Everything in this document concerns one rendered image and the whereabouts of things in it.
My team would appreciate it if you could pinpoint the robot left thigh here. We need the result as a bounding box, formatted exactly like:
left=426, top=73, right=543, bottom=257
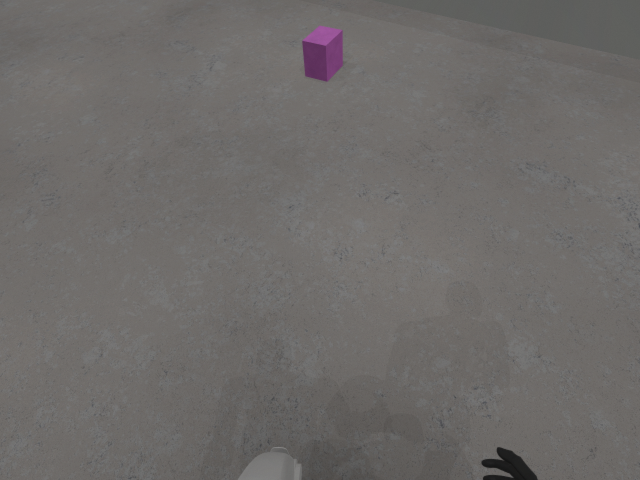
left=238, top=452, right=302, bottom=480

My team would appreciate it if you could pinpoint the right robot hand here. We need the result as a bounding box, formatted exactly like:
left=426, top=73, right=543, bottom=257
left=481, top=447, right=538, bottom=480

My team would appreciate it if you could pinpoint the carton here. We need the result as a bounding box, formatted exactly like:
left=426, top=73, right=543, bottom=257
left=302, top=26, right=343, bottom=82

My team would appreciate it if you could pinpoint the left robot shin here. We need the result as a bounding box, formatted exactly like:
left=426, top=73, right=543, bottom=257
left=270, top=447, right=290, bottom=456

